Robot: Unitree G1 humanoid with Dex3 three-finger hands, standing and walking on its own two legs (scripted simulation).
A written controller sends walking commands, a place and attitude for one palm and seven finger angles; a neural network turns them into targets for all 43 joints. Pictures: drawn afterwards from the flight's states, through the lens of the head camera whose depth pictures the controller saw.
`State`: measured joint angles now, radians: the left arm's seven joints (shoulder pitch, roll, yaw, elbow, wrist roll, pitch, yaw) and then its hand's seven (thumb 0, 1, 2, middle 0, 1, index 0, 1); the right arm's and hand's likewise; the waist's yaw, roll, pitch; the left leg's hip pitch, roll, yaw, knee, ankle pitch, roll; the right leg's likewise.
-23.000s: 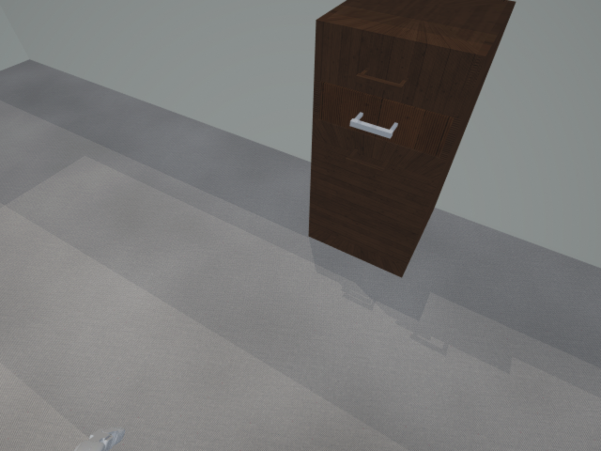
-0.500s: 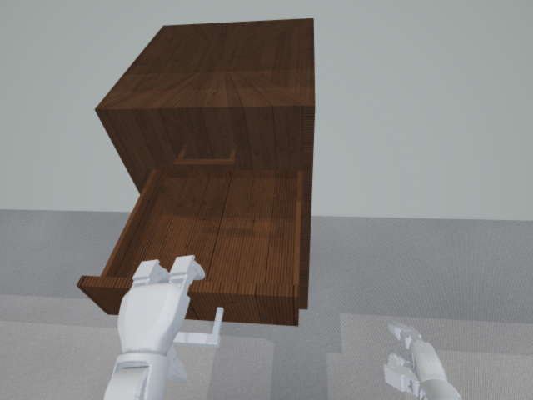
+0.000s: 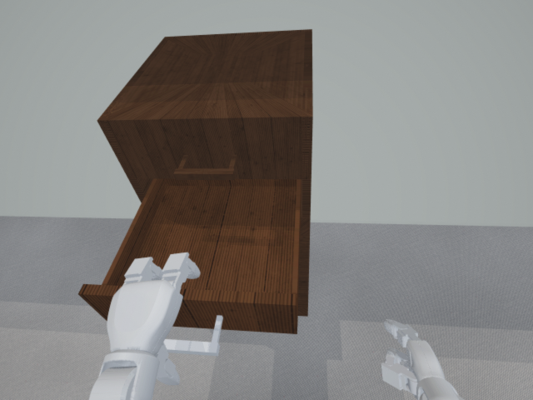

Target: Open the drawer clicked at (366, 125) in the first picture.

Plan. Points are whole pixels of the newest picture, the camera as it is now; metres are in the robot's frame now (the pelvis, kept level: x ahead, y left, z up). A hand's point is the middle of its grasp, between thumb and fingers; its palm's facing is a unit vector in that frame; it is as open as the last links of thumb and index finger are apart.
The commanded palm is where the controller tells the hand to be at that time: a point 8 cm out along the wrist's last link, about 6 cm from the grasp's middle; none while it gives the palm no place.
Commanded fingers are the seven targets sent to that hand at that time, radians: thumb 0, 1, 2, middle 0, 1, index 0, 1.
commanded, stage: lift the hand off the handle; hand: left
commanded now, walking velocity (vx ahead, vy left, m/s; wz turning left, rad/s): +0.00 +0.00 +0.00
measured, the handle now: (186, 334) +0.24 +0.20 -0.09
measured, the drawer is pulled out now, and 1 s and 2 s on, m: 0.30 0.30 0.30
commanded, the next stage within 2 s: draw the hand back to the body in 0.10 s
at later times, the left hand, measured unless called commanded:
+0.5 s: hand (134, 316) +0.20 +0.21 +0.07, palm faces +0.10 -0.12 -0.99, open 13.8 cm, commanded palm +0.16 +0.21 +0.13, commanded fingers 0.00 -0.50 0.30 -0.30 -1.20 -0.30 -1.20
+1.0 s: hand (116, 309) +0.18 +0.21 +0.13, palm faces +0.28 -0.87 -0.41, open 13.4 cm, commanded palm +0.14 +0.25 +0.16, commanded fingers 0.00 -0.12 0.47 -0.27 -0.95 -0.27 -0.95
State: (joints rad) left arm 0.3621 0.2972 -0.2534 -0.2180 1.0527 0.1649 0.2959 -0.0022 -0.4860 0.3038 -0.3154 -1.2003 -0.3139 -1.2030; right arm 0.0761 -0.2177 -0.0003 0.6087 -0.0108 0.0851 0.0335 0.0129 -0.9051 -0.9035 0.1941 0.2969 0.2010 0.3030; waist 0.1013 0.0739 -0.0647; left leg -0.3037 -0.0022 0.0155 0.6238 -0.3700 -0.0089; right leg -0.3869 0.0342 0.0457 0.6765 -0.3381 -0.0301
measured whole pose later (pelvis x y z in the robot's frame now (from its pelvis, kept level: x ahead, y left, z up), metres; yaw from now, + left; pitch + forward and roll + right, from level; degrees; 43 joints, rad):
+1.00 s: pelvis +0.00 +0.01 +0.01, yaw +3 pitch -4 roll +0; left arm 0.53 0.28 0.06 -0.47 0.08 -0.03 0.13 -0.01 -0.38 0.35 -0.31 -1.13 -0.30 -1.13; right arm 0.16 -0.19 0.06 0.57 -0.01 -0.11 -0.09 0.01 -0.90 -0.90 0.20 0.30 0.20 0.30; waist 0.06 0.04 0.03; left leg -0.11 0.00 -0.03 0.49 -0.32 0.00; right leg -0.14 0.03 0.00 0.49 -0.27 -0.02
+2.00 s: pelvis +0.00 +0.01 +0.02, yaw +5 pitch -1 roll -1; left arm 0.54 0.33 0.33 -0.49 -0.02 -0.16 0.12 0.01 0.89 0.90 -0.21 -0.31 -0.21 -0.31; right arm 0.16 -0.21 0.02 0.62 0.00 -0.13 -0.09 0.01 -0.90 -0.90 0.20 0.30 0.20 0.30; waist 0.03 0.06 0.02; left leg -0.16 0.00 -0.07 0.48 -0.30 0.00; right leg -0.16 0.03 -0.04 0.42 -0.24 -0.02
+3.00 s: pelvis -0.14 -0.03 +0.01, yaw +4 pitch +2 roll +0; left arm 0.58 0.40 0.34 -0.63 -0.04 -0.24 0.11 0.01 0.89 0.90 -0.21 -0.30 -0.21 -0.30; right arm 0.13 -0.19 -0.01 0.61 0.02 -0.11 -0.05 0.01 -0.90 -0.90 0.20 0.30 0.21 0.30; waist -0.02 -0.01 0.06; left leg -0.50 0.01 -0.04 0.83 -0.35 -0.02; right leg -0.34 0.03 -0.03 0.55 -0.25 -0.04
